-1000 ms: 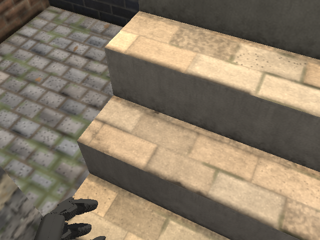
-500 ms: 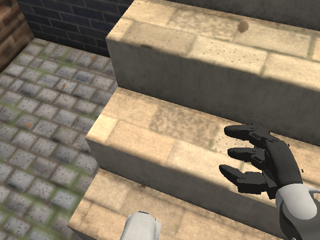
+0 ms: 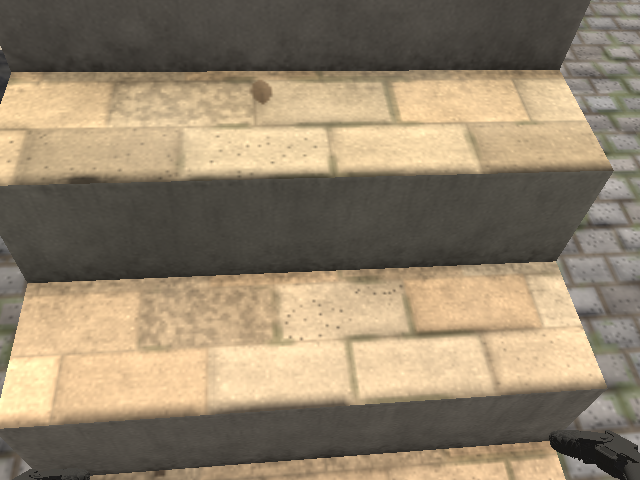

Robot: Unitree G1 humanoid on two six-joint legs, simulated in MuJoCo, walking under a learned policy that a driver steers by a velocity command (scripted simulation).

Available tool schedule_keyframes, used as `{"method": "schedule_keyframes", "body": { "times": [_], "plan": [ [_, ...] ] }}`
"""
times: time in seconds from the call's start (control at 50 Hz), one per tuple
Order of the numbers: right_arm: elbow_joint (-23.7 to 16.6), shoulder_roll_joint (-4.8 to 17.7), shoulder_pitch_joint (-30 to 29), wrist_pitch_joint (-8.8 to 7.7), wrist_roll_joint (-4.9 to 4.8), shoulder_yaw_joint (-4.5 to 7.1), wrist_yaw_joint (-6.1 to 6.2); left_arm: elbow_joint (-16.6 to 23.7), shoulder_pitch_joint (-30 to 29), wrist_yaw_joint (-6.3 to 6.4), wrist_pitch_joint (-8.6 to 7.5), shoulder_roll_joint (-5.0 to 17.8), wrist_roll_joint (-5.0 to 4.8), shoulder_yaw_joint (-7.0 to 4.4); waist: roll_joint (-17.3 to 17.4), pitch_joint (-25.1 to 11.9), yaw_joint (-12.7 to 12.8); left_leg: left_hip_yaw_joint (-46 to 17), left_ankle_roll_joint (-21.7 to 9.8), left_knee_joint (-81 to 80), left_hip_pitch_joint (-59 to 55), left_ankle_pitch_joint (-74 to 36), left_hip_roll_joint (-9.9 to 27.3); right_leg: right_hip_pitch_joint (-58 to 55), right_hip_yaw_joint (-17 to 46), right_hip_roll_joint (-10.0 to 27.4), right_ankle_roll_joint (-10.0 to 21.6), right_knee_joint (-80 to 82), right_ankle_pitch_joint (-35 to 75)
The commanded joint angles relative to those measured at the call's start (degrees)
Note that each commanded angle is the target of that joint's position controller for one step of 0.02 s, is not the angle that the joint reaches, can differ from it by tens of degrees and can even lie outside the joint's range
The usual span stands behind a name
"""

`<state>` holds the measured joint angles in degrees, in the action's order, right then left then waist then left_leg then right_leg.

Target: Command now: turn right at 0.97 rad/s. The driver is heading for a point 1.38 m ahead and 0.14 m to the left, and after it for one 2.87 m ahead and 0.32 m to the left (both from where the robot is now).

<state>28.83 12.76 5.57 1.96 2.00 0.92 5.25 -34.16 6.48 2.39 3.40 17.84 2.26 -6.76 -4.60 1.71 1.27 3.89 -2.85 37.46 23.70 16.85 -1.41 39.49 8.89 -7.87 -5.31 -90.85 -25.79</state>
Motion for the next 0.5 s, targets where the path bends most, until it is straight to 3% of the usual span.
{"method": "schedule_keyframes", "body": {
  "times": [0.02,0.04,0.06,0.1,0.12,0.16,0.18,0.22,0.26,0.3,0.32,0.36,0.38,0.4,0.42,0.44,0.48,0.5],
  "plan": [
    [-4.3,5.4,-0.3,0.29,0.67,1.73,0.08,5.6,-1.4,-1.83,1.60,5.8,-0.58,-0.09,5.1,0.6,1.8,-12.3,-10.3,-14.2,-9.6,-16.1,15.5,11.2,-2.8,5.9,-1.9,-1.3,4.6],
    [-3.1,7.2,0.5,-0.92,0.35,2.86,-0.16,5.1,-2.0,-2.14,1.35,4.7,0.66,-0.07,4.9,0.1,1.3,-10.3,-9.3,-12.9,-10.4,-15.5,15.6,11.9,-3.6,5.6,-2.0,-4.7,9.5],
    [-2.1,6.9,1.3,-1.76,0.56,3.08,-0.03,4.6,-1.1,-2.55,0.47,3.9,1.30,0.22,6.1,-3.1,0.3,-8.1,-9.7,-11.6,-14.3,-18.2,16.1,11.6,-3.9,5.9,-2.1,-3.3,11.2],
    [-1.0,6.5,2.4,-2.35,-0.16,3.46,0.17,4.1,-0.1,-2.50,0.27,3.3,1.36,0.01,10.2,-6.4,0.1,-6.2,-10.2,-10.4,-17.0,-19.8,17.5,10.6,-3.6,6.2,-2.5,-0.5,13.8],
    [-0.6,6.5,2.9,-1.90,0.07,3.70,0.18,4.5,-1.4,-2.10,0.24,3.1,1.56,-0.16,10.9,-7.0,-0.4,-5.9,-9.7,-10.1,-18.4,-15.7,20.0,12.6,-4.9,7.1,-2.2,0.0,14.3],
    [-0.3,5.5,3.9,-1.49,-0.11,3.67,0.37,5.0,-3.8,-1.53,0.01,1.7,1.96,0.23,13.2,-7.1,-1.9,-6.9,-9.9,-10.1,-18.0,-11.5,21.6,13.1,-3.8,7.4,-2.2,1.0,15.9],
    [-0.1,5.9,4.3,-1.44,0.05,3.99,0.26,5.2,-4.6,-1.36,-0.12,1.0,1.70,0.37,14.1,-6.7,-2.8,-7.8,-10.4,-10.1,-18.5,-9.6,22.8,14.7,-3.8,7.0,-2.2,0.3,15.4],
    [-0.4,5.7,3.7,-1.47,-0.14,4.34,-0.13,6.2,-3.8,-1.85,0.73,1.4,1.98,0.17,12.4,-7.9,-1.7,-8.7,-9.7,-8.4,-17.3,-10.7,24.9,11.8,-2.5,7.2,-1.9,1.2,17.6],
    [-0.9,5.8,2.8,-1.55,-0.13,4.34,-0.49,6.1,-2.9,-1.38,1.03,1.2,2.13,0.07,13.9,-8.8,-1.6,-8.9,-9.5,-8.0,-16.8,-9.0,26.4,10.8,-2.9,7.2,-1.5,0.1,18.3],
    [-0.3,6.5,4.4,-1.18,-0.22,4.43,-0.74,6.4,-3.4,-1.71,1.51,0.7,1.12,0.23,15.2,-6.8,-2.4,-8.1,-9.3,-5.9,-14.5,-6.5,26.7,9.7,-3.5,5.8,-1.2,-2.0,19.2],
    [-0.5,7.1,4.4,-1.35,0.07,4.68,-0.84,7.2,-3.9,-1.77,1.69,0.4,1.01,0.30,16.0,-6.5,-2.3,-8.7,-9.0,-5.6,-14.1,-5.3,27.7,9.8,-2.5,6.4,-0.7,-1.8,18.5],
    [-1.1,7.1,2.9,-2.55,-0.03,4.60,-0.82,7.0,-4.0,-1.89,1.90,1.0,1.08,0.19,14.3,-5.7,-2.3,-9.8,-8.0,-2.3,-8.9,-4.7,29.1,5.2,-1.6,5.8,0.6,0.3,20.9],
    [-1.4,7.3,1.8,-2.97,0.02,4.43,-0.92,7.0,-3.1,-1.86,1.92,0.4,0.84,0.56,14.7,-6.2,-1.6,-9.9,-7.2,-1.3,-6.6,-3.9,28.6,2.5,-1.1,6.1,1.4,2.9,20.9],
    [-0.5,7.1,1.6,-3.25,0.53,4.38,-0.82,6.5,-2.1,-1.57,1.55,-1.7,0.34,1.54,16.6,-6.8,-1.7,-9.6,-6.7,-0.1,-5.9,0.6,28.0,1.2,-1.8,7.0,2.6,7.8,20.7],
    [-0.7,7.1,0.3,-3.18,0.61,4.36,-0.77,6.7,-1.8,-1.69,1.41,-1.7,0.38,2.00,17.2,-7.0,-1.0,-10.6,-5.7,1.8,-4.6,1.4,26.9,-1.6,-4.9,9.8,3.7,14.2,21.6],
    [-0.4,6.3,-0.6,-3.09,0.85,4.05,-0.91,5.8,1.0,-2.20,1.19,-1.7,-0.25,2.58,16.0,-7.6,0.7,-7.2,-2.1,5.2,-2.8,-1.1,22.7,-9.0,-7.3,13.3,5.4,31.4,25.8],
    [0.0,5.0,1.4,-1.65,-0.63,4.55,-0.72,2.7,2.1,-2.28,-0.26,-1.6,-2.31,2.51,14.0,-8.4,-1.5,-3.4,0.7,13.3,-1.1,-7.0,17.1,-22.8,-11.2,13.0,6.9,56.7,43.3],
    [0.1,4.0,3.5,-0.60,-1.31,4.86,-0.05,1.2,3.5,-2.42,-0.78,-2.7,-3.23,2.78,12.0,-8.4,-2.0,-1.7,0.9,19.6,-2.3,-8.8,14.2,-27.9,-12.7,13.3,6.4,70.3,55.9]
  ]
}}
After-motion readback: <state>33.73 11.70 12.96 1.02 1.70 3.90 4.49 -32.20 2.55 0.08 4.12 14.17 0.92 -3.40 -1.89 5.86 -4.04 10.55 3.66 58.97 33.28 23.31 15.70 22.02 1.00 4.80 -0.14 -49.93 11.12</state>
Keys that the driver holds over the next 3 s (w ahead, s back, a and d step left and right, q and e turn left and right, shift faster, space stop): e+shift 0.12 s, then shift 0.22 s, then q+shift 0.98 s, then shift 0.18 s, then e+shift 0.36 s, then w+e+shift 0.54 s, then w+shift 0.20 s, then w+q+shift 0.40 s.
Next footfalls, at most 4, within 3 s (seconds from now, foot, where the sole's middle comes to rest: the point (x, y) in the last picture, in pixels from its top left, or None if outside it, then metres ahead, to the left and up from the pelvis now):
0.58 right None -0.14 -0.21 -0.97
1.10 left None -0.23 0.10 -0.97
1.48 right None -0.19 -0.08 -0.97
1.90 left None -0.40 0.05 -0.97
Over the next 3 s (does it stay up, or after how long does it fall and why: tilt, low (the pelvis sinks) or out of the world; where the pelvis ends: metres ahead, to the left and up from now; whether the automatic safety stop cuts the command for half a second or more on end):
stays up -0.09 -0.16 -0.14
